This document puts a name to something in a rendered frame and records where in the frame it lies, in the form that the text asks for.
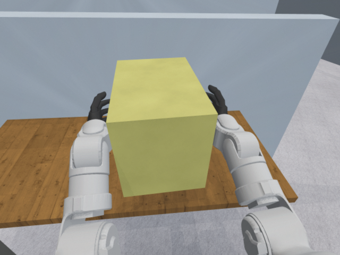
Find right robot hand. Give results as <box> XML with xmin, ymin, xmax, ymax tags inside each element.
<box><xmin>206</xmin><ymin>85</ymin><xmax>228</xmax><ymax>115</ymax></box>

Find robot right upper arm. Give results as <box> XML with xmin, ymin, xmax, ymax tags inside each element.
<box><xmin>241</xmin><ymin>207</ymin><xmax>337</xmax><ymax>255</ymax></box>

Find left robot hand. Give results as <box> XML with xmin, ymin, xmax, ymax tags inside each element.
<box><xmin>87</xmin><ymin>91</ymin><xmax>110</xmax><ymax>122</ymax></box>

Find left robot forearm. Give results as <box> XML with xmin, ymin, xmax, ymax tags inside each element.
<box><xmin>55</xmin><ymin>120</ymin><xmax>112</xmax><ymax>255</ymax></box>

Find table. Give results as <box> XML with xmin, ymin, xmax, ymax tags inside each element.
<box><xmin>0</xmin><ymin>110</ymin><xmax>298</xmax><ymax>255</ymax></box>

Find robot left upper arm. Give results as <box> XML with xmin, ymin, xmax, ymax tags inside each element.
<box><xmin>56</xmin><ymin>221</ymin><xmax>121</xmax><ymax>255</ymax></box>

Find right robot forearm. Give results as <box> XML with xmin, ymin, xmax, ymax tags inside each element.
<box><xmin>212</xmin><ymin>114</ymin><xmax>309</xmax><ymax>243</ymax></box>

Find carton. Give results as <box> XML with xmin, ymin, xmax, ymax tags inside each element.
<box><xmin>106</xmin><ymin>57</ymin><xmax>218</xmax><ymax>197</ymax></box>

